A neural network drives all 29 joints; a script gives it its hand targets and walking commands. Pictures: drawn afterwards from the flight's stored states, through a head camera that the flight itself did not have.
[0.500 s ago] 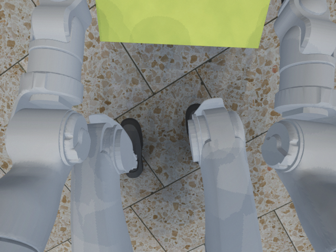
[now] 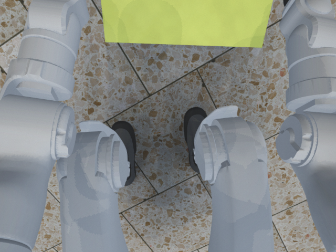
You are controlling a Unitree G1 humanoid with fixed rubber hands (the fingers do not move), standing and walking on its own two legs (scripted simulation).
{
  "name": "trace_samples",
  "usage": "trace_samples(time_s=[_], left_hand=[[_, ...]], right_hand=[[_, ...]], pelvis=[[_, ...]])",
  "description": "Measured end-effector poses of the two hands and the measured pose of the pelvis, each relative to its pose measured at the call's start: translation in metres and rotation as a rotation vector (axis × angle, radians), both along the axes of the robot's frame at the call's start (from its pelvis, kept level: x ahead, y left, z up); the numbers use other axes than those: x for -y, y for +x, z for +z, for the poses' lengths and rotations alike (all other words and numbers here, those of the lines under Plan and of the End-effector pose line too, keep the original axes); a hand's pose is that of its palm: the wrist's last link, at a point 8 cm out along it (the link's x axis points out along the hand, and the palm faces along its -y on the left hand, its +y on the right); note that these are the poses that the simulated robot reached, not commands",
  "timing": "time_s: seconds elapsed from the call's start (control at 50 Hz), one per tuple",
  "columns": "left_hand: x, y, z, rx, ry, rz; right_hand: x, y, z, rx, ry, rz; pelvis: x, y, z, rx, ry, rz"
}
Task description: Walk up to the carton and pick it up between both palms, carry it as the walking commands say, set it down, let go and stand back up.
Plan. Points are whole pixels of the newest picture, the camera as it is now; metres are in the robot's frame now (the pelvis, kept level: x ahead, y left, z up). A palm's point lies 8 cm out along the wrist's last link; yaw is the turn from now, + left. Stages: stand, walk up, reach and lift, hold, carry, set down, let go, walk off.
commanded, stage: set down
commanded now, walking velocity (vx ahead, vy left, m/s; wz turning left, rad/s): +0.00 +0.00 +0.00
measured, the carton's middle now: out of the picture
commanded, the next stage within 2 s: none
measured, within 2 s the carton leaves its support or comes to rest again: rests again in 0.72 s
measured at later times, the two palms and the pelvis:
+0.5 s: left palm out of the picture +0.57 +0.09 -0.19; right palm out of the picture +0.50 -0.28 -0.18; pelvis +0.00 +0.00 -0.01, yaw +0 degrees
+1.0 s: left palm out of the picture +0.57 +0.09 -0.20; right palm out of the picture +0.50 -0.28 -0.19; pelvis +0.01 +0.00 -0.02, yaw -1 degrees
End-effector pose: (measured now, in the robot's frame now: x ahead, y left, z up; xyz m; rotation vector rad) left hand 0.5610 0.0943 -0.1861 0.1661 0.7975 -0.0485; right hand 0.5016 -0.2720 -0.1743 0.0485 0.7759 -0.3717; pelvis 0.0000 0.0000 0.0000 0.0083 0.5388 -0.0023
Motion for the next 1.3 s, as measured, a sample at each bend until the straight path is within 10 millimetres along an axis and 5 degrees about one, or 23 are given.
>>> trace_samples(time_s=[1.3], left_hand=[[0.006, 0.015, -0.020, 0.018, -0.065, -0.054]], right_hand=[[0.011, 0.002, -0.023, -0.031, 0.014, 0.004]], pelvis=[[-0.004, 0.018, -0.021, -0.016, -0.028, 0.004]])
